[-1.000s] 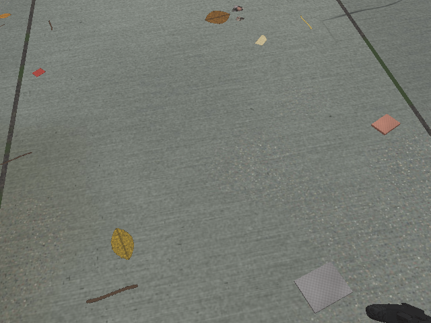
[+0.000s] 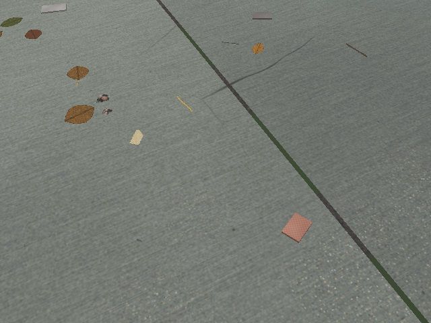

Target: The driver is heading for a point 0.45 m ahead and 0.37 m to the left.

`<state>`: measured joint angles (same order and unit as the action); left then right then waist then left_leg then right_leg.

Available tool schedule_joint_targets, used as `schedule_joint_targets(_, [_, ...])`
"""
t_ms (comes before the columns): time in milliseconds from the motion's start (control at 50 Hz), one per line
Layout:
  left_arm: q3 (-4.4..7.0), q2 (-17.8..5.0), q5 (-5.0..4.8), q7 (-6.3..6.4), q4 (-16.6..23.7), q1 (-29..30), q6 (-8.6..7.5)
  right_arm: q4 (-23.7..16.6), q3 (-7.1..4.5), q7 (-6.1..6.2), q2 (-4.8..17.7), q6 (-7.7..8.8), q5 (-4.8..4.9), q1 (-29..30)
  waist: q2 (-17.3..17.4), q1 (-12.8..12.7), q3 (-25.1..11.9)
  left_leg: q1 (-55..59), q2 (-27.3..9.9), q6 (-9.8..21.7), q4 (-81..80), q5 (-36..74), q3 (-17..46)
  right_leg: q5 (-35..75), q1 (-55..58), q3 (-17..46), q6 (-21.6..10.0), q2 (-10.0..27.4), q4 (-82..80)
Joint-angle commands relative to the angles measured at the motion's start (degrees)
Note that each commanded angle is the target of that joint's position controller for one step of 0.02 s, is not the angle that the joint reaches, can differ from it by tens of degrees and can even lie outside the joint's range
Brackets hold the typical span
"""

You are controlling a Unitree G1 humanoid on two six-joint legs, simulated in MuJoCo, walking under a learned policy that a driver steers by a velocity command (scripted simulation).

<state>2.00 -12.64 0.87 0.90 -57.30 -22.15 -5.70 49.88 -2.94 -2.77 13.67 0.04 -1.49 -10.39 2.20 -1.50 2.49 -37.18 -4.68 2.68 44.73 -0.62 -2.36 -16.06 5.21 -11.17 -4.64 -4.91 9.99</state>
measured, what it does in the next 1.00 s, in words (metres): walks ahead, turning left: left foot, then right foot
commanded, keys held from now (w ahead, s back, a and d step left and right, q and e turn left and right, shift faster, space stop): w+q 1.00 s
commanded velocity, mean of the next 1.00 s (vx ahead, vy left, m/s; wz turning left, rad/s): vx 0.50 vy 0.00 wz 0.56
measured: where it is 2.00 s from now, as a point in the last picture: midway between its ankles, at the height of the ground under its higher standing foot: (147, 245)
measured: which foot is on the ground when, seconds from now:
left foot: up 0.00-0.12, down 0.14-0.66, up 0.68-1.00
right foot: down 0.00-0.16, up 0.18-0.64, down 0.66-1.00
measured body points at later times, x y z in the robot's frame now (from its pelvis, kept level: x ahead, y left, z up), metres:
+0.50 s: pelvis +0.27 +0.04 +0.00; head +0.31 +0.06 +0.45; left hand +0.39 +0.32 -0.11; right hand +0.36 -0.23 -0.12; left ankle +0.19 +0.07 -0.74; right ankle +0.47 -0.09 -0.68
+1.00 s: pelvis +0.53 +0.09 +0.01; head +0.56 +0.10 +0.46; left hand +0.39 +0.33 -0.11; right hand +0.82 -0.02 -0.10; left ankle +0.54 +0.27 -0.67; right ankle +0.54 -0.02 -0.74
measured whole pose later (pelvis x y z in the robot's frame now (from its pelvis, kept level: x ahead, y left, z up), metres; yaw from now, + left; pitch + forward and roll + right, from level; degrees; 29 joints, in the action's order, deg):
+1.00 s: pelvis +0.53 +0.09 +0.01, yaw +36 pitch +1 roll -1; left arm 2.6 -14.8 1.2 -0.2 -49.0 -21.7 -5.1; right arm 40.8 -3.3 -3.8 16.9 -0.7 -2.0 -8.0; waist 3.2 -2.6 1.5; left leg -38.5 -3.6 1.4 53.7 -6.2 1.0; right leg -13.4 -2.5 -10.7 -1.3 -0.2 14.7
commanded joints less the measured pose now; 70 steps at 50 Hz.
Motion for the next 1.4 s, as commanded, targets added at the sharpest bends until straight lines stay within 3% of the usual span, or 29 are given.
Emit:
schedule_joint_targets(20, [0.74, -6.45, 0.17, 0.93, 1.15, -2.52, -0.36, -6.08, 0.5, -0.2, 1.35, 1.11, -0.19, 7.63, -4.97, -1.06, 4.39, -0.24, 1.79, 1.72, -6.12, 0.03, -4.34, 38.67, -0.71, 1.65, -1.74, 17.39, -0.21])
schedule_joint_targets(100, [1.39, -9.96, 0.7, 1.95, 1.34, -1.09, 0.73, -4.88, -0.41, 0.41, 3.54, 1.13, -0.5, 0.17, -8.38, 3.52, -1.35, 11.12, 8.41, 6.69, -8.14, -11.12, -8.26, 69.06, 3.56, -1.54, -0.45, 18.9, 16.73])
schedule_joint_targets(140, [1.92, -11.45, 0.64, 1.49, 3.0, 1.39, 1.57, -1.03, -2.29, 0.97, 7.16, 1.85, -1.12, -13.26, -6.46, 10.32, -8.54, 28.81, 9.59, 10.53, -15.49, -12.45, -4.34, 57.76, -4.53, -2.08, -0.38, 18.0, 39.66])
schedule_joint_targets(160, [1.28, -8.41, 0.62, 0.93, 5.06, 1.21, 1.18, -0.24, -4.1, 1.85, 12.97, 1.83, -1.27, -18.06, 1.7, 11.26, -13.22, 41.24, -3.31, 14.7, -17.08, -13.37, 12.19, 24.93, -17.92, -2.5, 0.93, 13.43, 58.87])
schedule_joint_targets(180, [0.88, -5.17, -0.31, -0.35, 9.14, 0.37, 0.63, -1.37, -5.06, 1.81, 17.15, 1.32, -0.43, -14.4, 12.4, 6.36, -16.76, 54.65, -15.2, 25.1, -25.21, -9.21, 44.95, -15.67, -42.1, 6.35, 3.45, 0.13, 76.18])
schedule_joint_targets(200, [1.07, -7.87, 0.69, -0.64, 9.97, 7.01, -0.09, -1.43, -4.81, 1.97, 15.02, 0.93, 1.19, -12.82, 1.12, 7.98, -11.59, 51.08, -13.91, 22.95, -28.34, -11.26, 39.76, -9.68, -48.73, 14.99, 2.66, 5.11, 75.96])
schedule_joint_targets(240, [1.07, -7.74, -0.13, -0.81, 10.57, 7.67, -1.03, -1.65, -3.28, 2.36, 9.28, 1.06, 0.96, -7.49, -5.75, 3.04, -1.52, 36.42, -10.16, 17.75, -30.83, -2.36, 27.88, -1.79, -45.44, 14.01, 3.03, 9.26, 66.22])
schedule_joint_targets(280, [0.79, -6.61, 1.56, -0.88, 10.49, 5.91, 1.12, -2.16, -2.5, 2.72, 7.43, 2.0, 1.49, -5.1, -4.79, 0.1, -1.07, 28.83, -5.26, 15.33, -31.83, 5.75, 20.05, -1.19, -38.65, 13.94, 5.07, 10.82, 60.12])
schedule_joint_targets(320, [0.62, -5.61, 2.05, -1.24, 11.39, 6.32, 2.87, -1.79, -2.64, 2.6, 8.63, 3.19, 1.7, -6.59, -3.22, -0.49, -1.66, 26.74, -2.93, 14.95, -31.91, 11.49, 17.05, -0.88, -37.66, 12.56, 6.63, 10.78, 55.9])
schedule_joint_targets(540, [-0.57, -6.04, 0.84, -2.15, 20.09, 26.8, 2.61, -2.34, -3.43, 3.09, 11.17, 2.59, 0.75, -16.22, 1.98, 7.23, -0.92, 36.5, -1.29, 10.24, -27.24, 15.08, 20.31, 13.73, -42.26, 11.26, 7.42, 6.94, 27.51])
schedule_joint_targets(600, [-0.01, -8.41, 0.55, -1.87, 19.65, 21.72, 1.77, -4.11, -3.77, 3.59, 12.63, 2.77, 0.34, -12.36, 2.99, 3.54, -1.83, 34.55, -2.32, 7.63, -22.99, 18.03, 22.87, 9.3, -31.24, 12.57, 5.21, 5.2, 20.95])
schedule_joint_targets(640, [1.34, -11.41, 0.83, -0.8, 16.12, 8.44, 0.67, -4.9, -3.71, 2.89, 12.91, 3.45, 0.78, -9.63, -0.18, -3.2, -7.94, 29.77, 2.06, 5.08, -8.15, 21.85, 20.51, 8.34, -12.59, 12.63, 2.69, 4.64, 15.64])
schedule_joint_targets(660, [2.34, -15.54, 2.15, 0.26, 15.77, -0.5, 0.23, -6.58, -2.47, 2.34, 8.73, 4.01, 1.52, -10.18, -6.3, -6.23, -16.41, 23.17, 5.78, 3.63, 7.4, 8.23, 16.3, -3.53, 0.51, 24.75, -0.13, 16.94, 13.5])
schedule_joint_targets(680, [3.52, -20.6, 2.91, 0.5, 16.2, 0.03, 1.1, -8.57, -1.43, 2.36, 3.72, 3.8, 3.07, -17.36, -20.26, -1.41, -21.73, 5.58, 14.54, 1.85, 21.83, -31.76, 9.66, -7.71, 12.15, 51.57, -6.85, 31.54, 6.98])
schedule_joint_targets(700, [3.14, -16.05, 1.92, 0.18, 16.55, 3.45, 1.95, -6.72, -1.84, 2.95, 8.97, 2.79, 0.93, -16.61, -12.14, -0.37, -16.63, -0.13, 9.02, 2.48, 27.69, -29.46, 9.45, -16.44, 6.37, 55.31, -7.66, 30.3, 5.47])
schedule_joint_targets(720, [1.88, -10.74, 1.36, 0.01, 17.36, 7.13, 2.08, -6.6, -2.16, 2.54, 9.87, 2.41, 0.35, -12.56, -5.57, -0.2, -8.65, -0.13, 6.55, 2.26, 27.35, -23.51, 8.91, -15.74, -1.79, 45.35, -6.22, 27.35, 4.56])
schedule_joint_targets(740, [1.22, -8.31, 1.31, -0.22, 17.08, 9.26, 2.0, -7.01, -1.98, 1.99, 8.94, 2.25, 0.32, -10.37, -3.93, 0.57, -4.69, 1.18, 4.7, 1.73, 24.9, -20.01, 8.13, -7.63, -7.29, 36.72, -4.9, 24.18, 3.46])
schedule_joint_targets(780, [0.9, -7.38, 0.99, -0.1, 15.66, 8.3, 1.3, -7.22, -1.87, 0.85, 7.85, 1.06, -0.6, -9.92, -8.43, 1.64, -2.35, 3.77, 2.56, 0.63, 22.39, -18.04, 7.1, 3.47, -12.38, 25.55, -2.89, 20.01, 1.72])
schedule_joint_targets(880, [1.7, -8.59, 0.15, -0.89, 13.55, 5.1, -0.56, -10.27, -1.3, -0.54, 6.29, -0.34, -0.67, -3.92, -7.72, 1.75, -1.49, -1.53, 0.94, -0.91, 20.18, -11.91, 6.0, 14.2, -11.63, 15.73, -4.59, 20.48, -1.52])
schedule_joint_targets(1080, [2.78, -11.18, 0.28, -0.5, 10.22, -0.38, 0.6, -16.15, 0.2, -2.16, 4.41, 0.16, -0.83, 11.72, -7.23, -1.71, 2.22, 2.15, 1.67, 1.54, -5.74, -5.63, -2.61, 24.39, -4.94, 1.78, -2.0, 20.53, 0.87])
schedule_joint_targets(1120, [3.03, -12.5, 0.42, -0.16, 9.51, -1.22, 1.47, -16.43, -0.12, -1.79, 5.02, 0.12, -1.22, 11.12, -7.78, -1.01, 1.16, 5.73, 4.35, 3.63, -8.39, -11.41, -4.77, 38.37, -1.76, -0.46, -1.14, 21.02, 6.75])
schedule_joint_targets(1160, [3.32, -14.27, 0.35, 0.08, 9.23, -1.42, 2.49, -14.25, -1.14, -0.87, 6.55, 0.6, -1.57, 2.7, -7.87, 2.98, -4.55, 16.29, 9.25, 6.46, -11.39, -15.99, -6.14, 53.7, -0.99, -2.56, -0.57, 20.77, 22.28])
schedule_joint_targets(1180, [3.11, -14.03, 0.26, 0.07, 9.91, -0.81, 2.85, -10.87, -2.22, -0.05, 8.21, 1.15, -2.02, -7.48, -4.92, 7.56, -10.46, 29.87, 10.39, 8.34, -15.39, -13.68, -4.48, 47.82, -7.19, -3.96, 0.94, 19.33, 36.24])
schedule_joint_targets(1200, [1.72, -9.04, -0.3, -0.41, 12.71, -2.83, 2.68, -10.1, -3.81, 0.96, 13.96, 1.33, -2.61, -13.05, 4.36, 8.3, -17.52, 47.84, -4.41, 12.6, -17.65, -19.49, 15.55, 19.75, -25.46, -3.76, 3.59, 15.95, 54.96])
schedule_joint_targets(1220, [1.6, -7.75, -0.18, -0.92, 16.33, -0.88, 2.44, -12.0, -4.81, 1.56, 18.62, 0.96, -0.15, -11.04, 12.38, 6.42, -22.26, 55.65, -18.04, 19.69, -25.78, -1.82, 44.72, -16.64, -42.49, 3.12, 6.81, 4.6, 71.68])
schedule_joint_targets(1240, [2.05, -10.57, 0.14, -0.7, 16.72, 4.74, 2.59, -11.43, -4.52, 2.25, 16.65, 0.66, 0.88, -11.57, 1.74, 8.21, -17.71, 52.58, -16.61, 18.93, -24.43, 17.31, 34.38, -11.44, -46.16, 10.45, 6.5, 7.88, 72.69])
schedule_joint_targets(1280, [0.85, -7.31, -0.8, -0.44, 14.93, 3.59, 2.35, -9.86, -2.35, 2.96, 9.56, 1.51, 1.16, -6.75, -1.45, 3.05, -7.51, 38.56, -11.21, 14.49, -23.05, 35.68, 18.19, -6.59, -41.33, 11.13, 5.79, 11.38, 64.09])
schedule_joint_targets(1320, [1.09, -7.8, 0.87, -0.6, 13.28, 0.52, 4.35, -10.01, -1.08, 2.93, 6.86, 2.03, 1.35, -2.47, -0.21, -0.6, -5.6, 30.19, -7.02, 11.1, -25.68, 35.0, 12.44, -5.27, -34.47, 11.31, 5.91, 11.69, 58.45])
schedule_joint_targets(1400, [1.07, -6.13, 0.63, -1.15, 12.33, -0.04, 5.99, -8.2, -1.02, 2.58, 8.18, 3.07, 0.93, -3.9, 0.34, -1.52, -6.78, 28.69, -4.88, 10.46, -27.34, 41.11, 7.94, 0.41, -32.78, 9.98, 6.22, 9.39, 52.14])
